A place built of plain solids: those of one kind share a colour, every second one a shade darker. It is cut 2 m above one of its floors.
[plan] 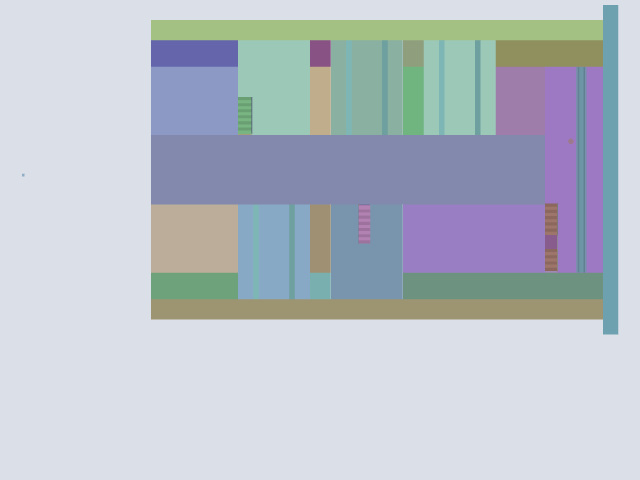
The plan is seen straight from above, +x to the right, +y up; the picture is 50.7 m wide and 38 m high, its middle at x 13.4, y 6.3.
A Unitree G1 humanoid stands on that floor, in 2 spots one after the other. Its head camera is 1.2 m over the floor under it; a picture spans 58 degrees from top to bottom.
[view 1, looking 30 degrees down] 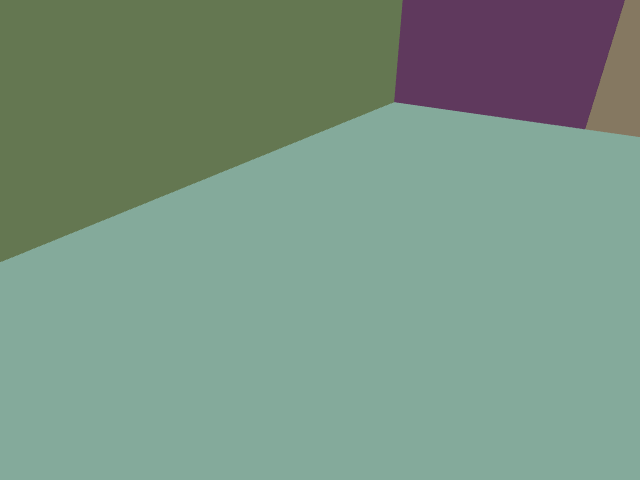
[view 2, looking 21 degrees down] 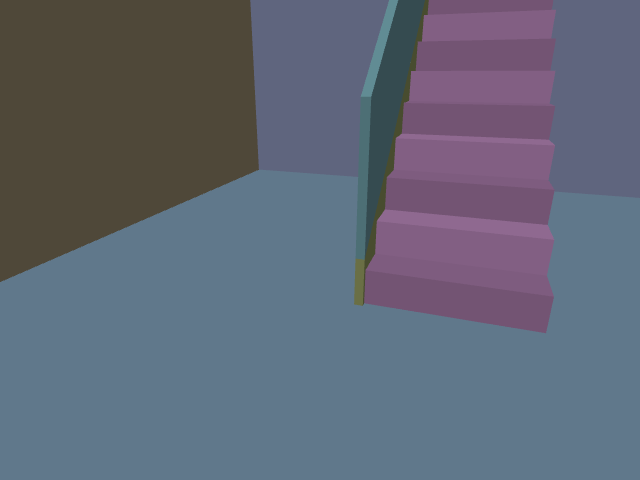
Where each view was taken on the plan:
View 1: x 7.59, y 19.71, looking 35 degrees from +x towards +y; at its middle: floor_basins_concrete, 2.40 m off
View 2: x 16.91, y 3.93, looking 109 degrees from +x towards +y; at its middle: floor_basinn_concrete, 3.35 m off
